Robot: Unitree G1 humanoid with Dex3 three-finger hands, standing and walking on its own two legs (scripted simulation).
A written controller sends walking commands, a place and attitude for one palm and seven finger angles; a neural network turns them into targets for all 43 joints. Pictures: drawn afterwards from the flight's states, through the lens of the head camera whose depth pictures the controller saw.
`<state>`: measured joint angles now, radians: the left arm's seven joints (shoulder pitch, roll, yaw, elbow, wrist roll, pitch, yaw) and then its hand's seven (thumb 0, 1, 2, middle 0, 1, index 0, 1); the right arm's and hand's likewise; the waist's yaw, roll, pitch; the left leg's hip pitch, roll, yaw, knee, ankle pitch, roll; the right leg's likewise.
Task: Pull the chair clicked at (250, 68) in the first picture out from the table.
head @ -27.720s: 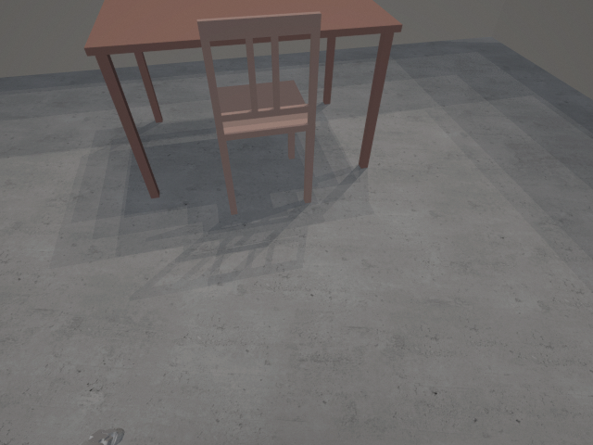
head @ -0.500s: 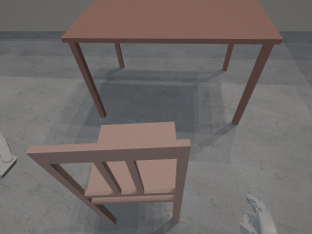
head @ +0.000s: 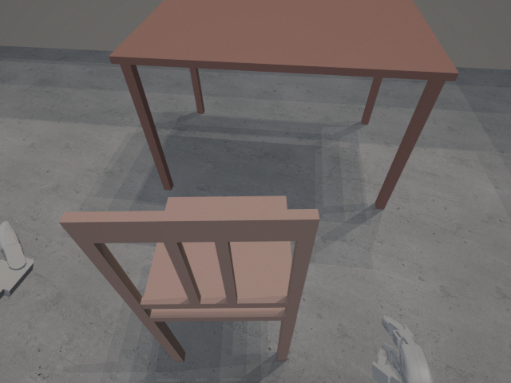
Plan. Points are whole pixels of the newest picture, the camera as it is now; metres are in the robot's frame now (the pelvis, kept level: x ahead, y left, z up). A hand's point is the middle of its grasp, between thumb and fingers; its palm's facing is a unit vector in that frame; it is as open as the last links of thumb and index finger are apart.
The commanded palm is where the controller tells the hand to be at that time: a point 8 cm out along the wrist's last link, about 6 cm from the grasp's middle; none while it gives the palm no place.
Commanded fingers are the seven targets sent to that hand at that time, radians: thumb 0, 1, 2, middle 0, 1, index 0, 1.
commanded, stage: step back with the hand held close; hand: left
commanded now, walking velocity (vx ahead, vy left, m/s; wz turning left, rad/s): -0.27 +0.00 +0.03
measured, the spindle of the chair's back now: (185, 273) +0.33 +0.18 -0.10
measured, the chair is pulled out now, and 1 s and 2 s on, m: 0.58 0.58 0.58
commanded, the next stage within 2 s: stop stepping back and stand still in 1.12 s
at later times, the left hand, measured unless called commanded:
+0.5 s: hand (32, 272) +0.19 +0.26 +0.17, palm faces +0.47 -0.73 -0.50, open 7.4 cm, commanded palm +0.11 +0.30 +0.19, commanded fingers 0.00 0.90 0.90 -0.20 -0.30 -0.20 -0.30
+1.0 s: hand (43, 326) +0.13 +0.22 +0.17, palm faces +0.29 -0.77 -0.57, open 7.4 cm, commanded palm +0.06 +0.28 +0.19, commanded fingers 0.00 0.90 0.90 -0.20 -0.30 -0.20 -0.30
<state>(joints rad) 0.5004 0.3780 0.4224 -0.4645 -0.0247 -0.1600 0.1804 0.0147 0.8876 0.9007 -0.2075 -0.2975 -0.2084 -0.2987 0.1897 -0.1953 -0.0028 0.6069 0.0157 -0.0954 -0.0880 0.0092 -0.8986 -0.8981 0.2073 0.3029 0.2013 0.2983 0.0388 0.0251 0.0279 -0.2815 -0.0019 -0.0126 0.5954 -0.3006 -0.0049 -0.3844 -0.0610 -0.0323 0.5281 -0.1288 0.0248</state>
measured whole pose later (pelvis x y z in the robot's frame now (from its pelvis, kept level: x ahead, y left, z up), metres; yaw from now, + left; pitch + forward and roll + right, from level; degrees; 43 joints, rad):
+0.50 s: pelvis -0.02 +0.00 -0.01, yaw +2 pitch +1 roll +0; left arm 0.51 0.41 0.43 -0.53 -0.02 -0.20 0.18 0.01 0.89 0.90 -0.21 -0.30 -0.21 -0.30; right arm 0.17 -0.21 -0.04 0.65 0.01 -0.09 -0.08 0.01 -0.90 -0.90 0.21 0.30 0.20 0.30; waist 0.01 0.02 0.04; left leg -0.40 0.00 -0.04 0.70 -0.37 0.00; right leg -0.47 -0.06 -0.05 0.57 -0.12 0.01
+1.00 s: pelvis -0.07 -0.02 +0.01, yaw +1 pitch +4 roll +1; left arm 0.61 0.46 0.43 -0.57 -0.03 -0.25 0.12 0.01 0.88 0.90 -0.21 -0.30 -0.21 -0.30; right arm 0.12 -0.19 -0.02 0.64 0.01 -0.10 -0.07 0.01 -0.90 -0.90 0.21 0.30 0.20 0.30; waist -0.01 -0.04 0.05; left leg -0.50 -0.02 -0.01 0.91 -0.45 -0.01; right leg -0.29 -0.04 -0.03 0.45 -0.24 0.00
